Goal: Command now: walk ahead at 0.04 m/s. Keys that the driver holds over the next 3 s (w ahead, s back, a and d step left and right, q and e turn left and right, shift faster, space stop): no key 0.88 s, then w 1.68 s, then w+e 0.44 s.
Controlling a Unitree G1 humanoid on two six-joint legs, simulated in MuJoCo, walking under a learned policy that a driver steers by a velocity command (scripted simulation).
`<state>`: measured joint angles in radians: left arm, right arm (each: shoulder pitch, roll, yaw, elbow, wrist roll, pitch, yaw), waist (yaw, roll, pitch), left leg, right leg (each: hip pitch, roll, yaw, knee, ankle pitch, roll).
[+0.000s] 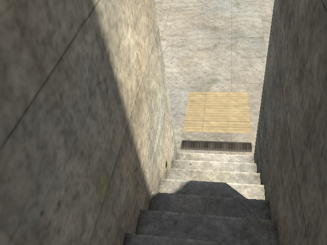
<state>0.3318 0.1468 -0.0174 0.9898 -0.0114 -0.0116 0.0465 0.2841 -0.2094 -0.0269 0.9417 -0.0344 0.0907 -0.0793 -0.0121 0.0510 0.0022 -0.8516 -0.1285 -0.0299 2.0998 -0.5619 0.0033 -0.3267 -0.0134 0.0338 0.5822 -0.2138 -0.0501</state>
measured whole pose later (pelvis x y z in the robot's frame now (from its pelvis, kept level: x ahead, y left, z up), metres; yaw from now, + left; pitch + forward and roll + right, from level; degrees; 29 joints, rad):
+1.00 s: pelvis -0.06 +0.05 +0.12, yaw +3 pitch -1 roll -1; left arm 0.15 0.19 0.06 0.77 0.04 0.05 0.04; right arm 0.39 -0.17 0.03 0.87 -0.03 -0.01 -0.09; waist -0.04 -0.07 -0.02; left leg -0.41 -0.01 -0.03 1.09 -0.67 0.05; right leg -0.67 0.16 0.27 1.17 0.04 0.07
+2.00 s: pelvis +0.39 +0.01 -0.22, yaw +1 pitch +3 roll +2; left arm 0.32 0.19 0.01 0.89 0.10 -0.07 -0.10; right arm 0.41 -0.21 -0.02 1.00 -0.11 -0.10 0.04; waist 0.05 -0.03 -0.07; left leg -0.35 -0.12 0.07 0.72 -0.43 0.10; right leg -0.90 -0.07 0.09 1.56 -0.05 -0.10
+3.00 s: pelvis +0.92 +0.06 -0.62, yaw -10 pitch +4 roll +4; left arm 0.26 0.25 0.00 0.94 0.06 -0.06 -0.07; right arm 0.48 -0.12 0.03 1.01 -0.12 -0.10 0.06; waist -0.02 -0.08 -0.06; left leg -0.34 0.05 0.30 0.86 -0.57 0.03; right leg -0.95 -0.10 0.13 1.02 0.35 0.00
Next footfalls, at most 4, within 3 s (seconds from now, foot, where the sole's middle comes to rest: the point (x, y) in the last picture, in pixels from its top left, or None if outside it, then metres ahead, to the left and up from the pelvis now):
0.58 left None -0.08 0.16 -0.58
1.22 right None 0.08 -0.12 -0.77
1.84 left None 0.39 0.08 -0.96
2.24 right None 0.64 -0.07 -1.15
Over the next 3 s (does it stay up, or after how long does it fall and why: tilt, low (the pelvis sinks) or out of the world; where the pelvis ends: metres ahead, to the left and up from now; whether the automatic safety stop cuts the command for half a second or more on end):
stays up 0.92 0.06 -0.62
